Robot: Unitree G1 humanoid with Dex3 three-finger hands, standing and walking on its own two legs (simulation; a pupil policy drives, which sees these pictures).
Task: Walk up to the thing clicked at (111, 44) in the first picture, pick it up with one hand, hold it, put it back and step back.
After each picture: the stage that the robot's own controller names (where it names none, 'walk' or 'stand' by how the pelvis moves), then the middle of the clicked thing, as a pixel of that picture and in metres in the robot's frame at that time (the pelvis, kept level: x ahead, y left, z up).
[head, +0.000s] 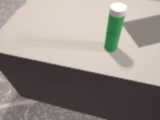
stand; (113, 30) +0.61 -0.13 -0.01
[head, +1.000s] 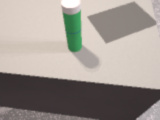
rise first; (73, 27) +0.55 +0.09 +0.03
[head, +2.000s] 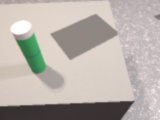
stand; (31, 50) +0.47 +0.23 +0.01
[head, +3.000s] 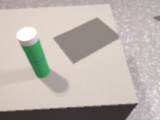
stand; (35, 55) +0.46 +0.22 -0.01
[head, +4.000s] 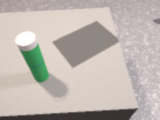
stand; (34, 60) +0.44 +0.22 -0.01
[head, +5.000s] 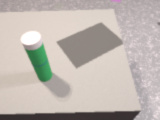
stand; (39, 59) +0.45 +0.21 -0.01
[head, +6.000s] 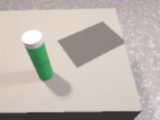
stand; (40, 58) +0.45 +0.20 -0.01
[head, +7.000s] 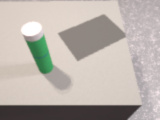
rise first; (40, 51) +0.46 +0.20 -0.01
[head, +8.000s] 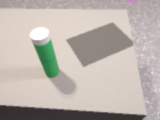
rise first; (47, 55) +0.46 +0.20 +0.00
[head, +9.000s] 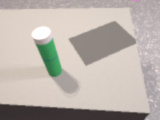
go down; (49, 54) +0.46 +0.20 +0.00
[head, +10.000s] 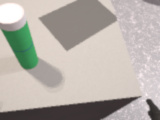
go down; (21, 42) +0.44 +0.18 +0.05
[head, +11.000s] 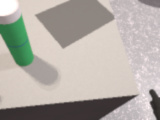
close in; (16, 38) +0.45 +0.19 +0.07
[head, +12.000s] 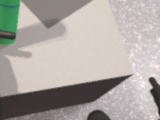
close; (6, 1) +0.54 +0.15 +0.10
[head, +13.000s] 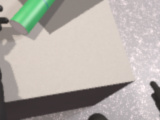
close; (39, 3) +0.61 +0.08 +0.01
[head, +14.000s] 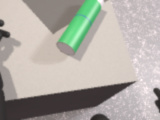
lift; (82, 22) +0.52 -0.05 +0.01
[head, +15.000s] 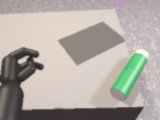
lift; (130, 73) +0.42 -0.18 -0.05
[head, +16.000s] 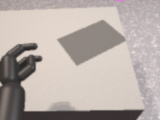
stand; out of the picture +0.30 -0.62 -0.57
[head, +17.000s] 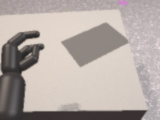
stand; out of the picture +0.27 -0.79 -0.72
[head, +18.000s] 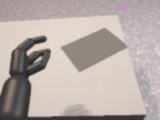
stand; out of the picture +0.26 -0.79 -0.72
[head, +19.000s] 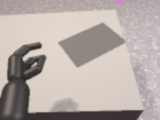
stand; out of the picture +0.27 -0.78 -0.72
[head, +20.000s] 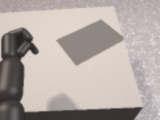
crouch; out of the picture +0.27 -0.78 -0.72
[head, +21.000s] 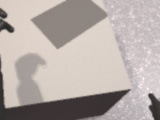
lower; out of the picture +0.29 -0.78 -0.70
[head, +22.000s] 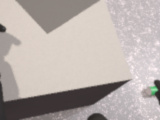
lower; out of the picture +0.30 -0.78 -0.64
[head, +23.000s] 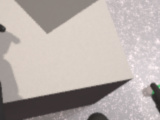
lower; out of the picture +0.30 -0.79 -0.64
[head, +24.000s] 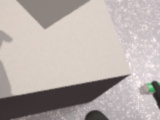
lower; out of the picture +0.31 -0.78 -0.63
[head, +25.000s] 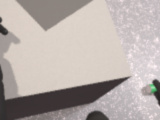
lower; out of the picture +0.30 -0.78 -0.63
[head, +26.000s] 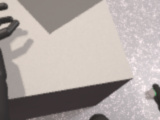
open; out of the picture +0.30 -0.79 -0.64
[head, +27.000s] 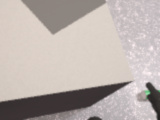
sink last; (157, 94) +0.30 -0.80 -0.65
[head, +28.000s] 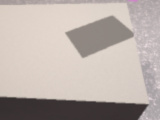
sink last; out of the picture +0.26 -0.77 -0.68
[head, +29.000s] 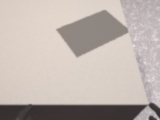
stand; out of the picture +0.25 -0.78 -0.68
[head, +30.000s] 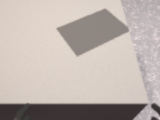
stand; out of the picture +0.26 -0.78 -0.67
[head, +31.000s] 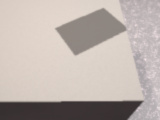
stand; out of the picture +0.26 -0.77 -0.69
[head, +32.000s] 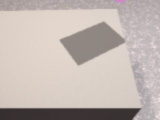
walk; out of the picture +0.26 -0.78 -0.74
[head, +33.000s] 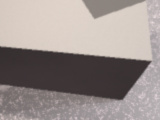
walk; out of the picture +0.33 -0.83 -0.71
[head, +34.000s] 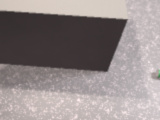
walk; out of the picture +0.70 -0.82 -0.73
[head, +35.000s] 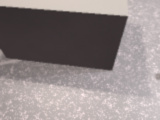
stand; out of the picture +0.77 -0.82 -0.73
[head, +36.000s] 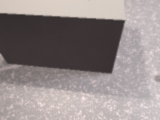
stand; out of the picture +0.77 -0.82 -0.75
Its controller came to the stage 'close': yes
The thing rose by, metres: 0.00
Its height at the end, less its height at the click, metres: -0.74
